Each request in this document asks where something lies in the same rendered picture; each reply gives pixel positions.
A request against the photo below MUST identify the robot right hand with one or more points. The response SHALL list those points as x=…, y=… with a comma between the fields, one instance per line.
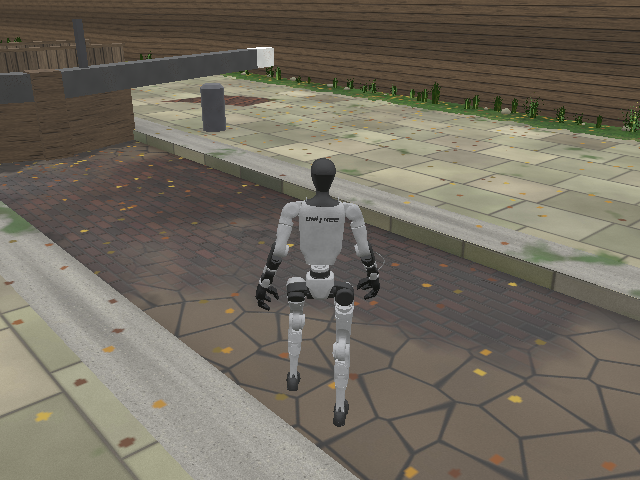
x=366, y=283

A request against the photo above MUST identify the robot left hand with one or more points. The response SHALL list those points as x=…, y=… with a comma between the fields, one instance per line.
x=261, y=296

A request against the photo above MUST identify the left robot thigh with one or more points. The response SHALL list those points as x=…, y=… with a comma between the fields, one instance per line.
x=296, y=293

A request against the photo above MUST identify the right robot thigh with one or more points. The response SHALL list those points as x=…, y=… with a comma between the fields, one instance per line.
x=344, y=306

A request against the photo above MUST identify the robot right upper arm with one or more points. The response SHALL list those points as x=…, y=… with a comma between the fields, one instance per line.
x=353, y=212

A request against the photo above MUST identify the robot thigh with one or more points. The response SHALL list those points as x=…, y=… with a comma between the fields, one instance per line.
x=296, y=293
x=344, y=306

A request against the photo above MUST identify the robot left forearm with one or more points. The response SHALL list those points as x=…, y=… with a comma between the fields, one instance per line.
x=270, y=268

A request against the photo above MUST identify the robot right forearm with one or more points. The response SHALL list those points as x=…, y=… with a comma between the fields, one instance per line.
x=370, y=264

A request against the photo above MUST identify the robot left upper arm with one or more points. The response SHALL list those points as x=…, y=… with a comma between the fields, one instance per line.
x=289, y=211

